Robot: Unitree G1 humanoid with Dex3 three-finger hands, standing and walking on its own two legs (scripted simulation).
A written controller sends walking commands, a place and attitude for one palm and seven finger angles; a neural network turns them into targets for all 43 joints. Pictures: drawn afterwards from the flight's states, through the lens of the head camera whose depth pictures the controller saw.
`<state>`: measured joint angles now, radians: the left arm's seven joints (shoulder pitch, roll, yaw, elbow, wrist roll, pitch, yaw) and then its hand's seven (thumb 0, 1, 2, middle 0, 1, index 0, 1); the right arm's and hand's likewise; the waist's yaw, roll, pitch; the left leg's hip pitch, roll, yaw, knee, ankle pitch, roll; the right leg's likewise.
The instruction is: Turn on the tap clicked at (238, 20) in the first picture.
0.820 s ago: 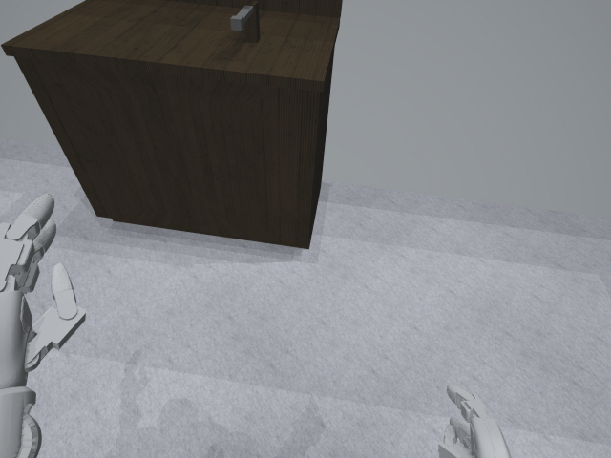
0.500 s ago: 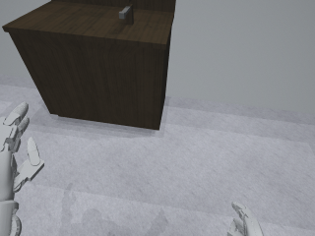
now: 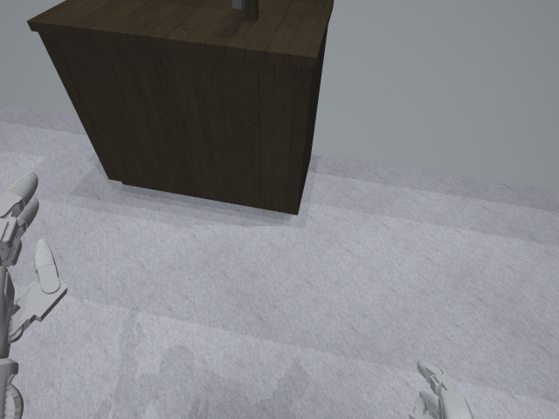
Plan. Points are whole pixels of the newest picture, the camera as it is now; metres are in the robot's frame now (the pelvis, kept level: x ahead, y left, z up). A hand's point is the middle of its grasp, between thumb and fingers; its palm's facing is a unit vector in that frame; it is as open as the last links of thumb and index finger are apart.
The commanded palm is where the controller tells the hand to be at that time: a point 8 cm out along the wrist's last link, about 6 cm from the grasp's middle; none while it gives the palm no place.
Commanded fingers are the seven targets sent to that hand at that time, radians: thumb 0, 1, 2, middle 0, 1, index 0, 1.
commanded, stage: walk to a spot facing it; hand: left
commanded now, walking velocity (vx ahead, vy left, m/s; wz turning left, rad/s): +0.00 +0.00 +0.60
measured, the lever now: (238, 2) +1.15 +0.17 +0.13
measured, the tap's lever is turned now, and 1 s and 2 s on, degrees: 0 0 0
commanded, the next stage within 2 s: none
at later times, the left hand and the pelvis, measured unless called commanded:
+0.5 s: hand out of the picture +0.16 +0.29 +0.17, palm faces +0.57 -0.72 -0.39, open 7.4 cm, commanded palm +0.09 +0.32 +0.19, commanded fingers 0.00 0.90 0.90 -0.20 -0.30 -0.20 -0.30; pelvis +0.00 +0.01 -0.02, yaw +14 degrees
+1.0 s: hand out of the picture +0.15 +0.26 +0.18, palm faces +0.75 -0.46 -0.47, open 7.4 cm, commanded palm +0.07 +0.28 +0.19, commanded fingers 0.00 0.90 0.90 -0.20 -0.30 -0.20 -0.30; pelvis +0.10 -0.04 +0.01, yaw +34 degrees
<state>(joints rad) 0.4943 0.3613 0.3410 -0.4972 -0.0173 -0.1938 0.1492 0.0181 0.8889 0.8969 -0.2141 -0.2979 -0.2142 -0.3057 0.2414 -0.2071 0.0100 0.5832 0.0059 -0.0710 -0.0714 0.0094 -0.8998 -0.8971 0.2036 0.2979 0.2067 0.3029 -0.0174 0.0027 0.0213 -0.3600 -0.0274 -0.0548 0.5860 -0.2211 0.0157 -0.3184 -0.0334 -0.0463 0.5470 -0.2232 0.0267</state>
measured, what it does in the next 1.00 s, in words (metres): walks ahead, turning left: right foot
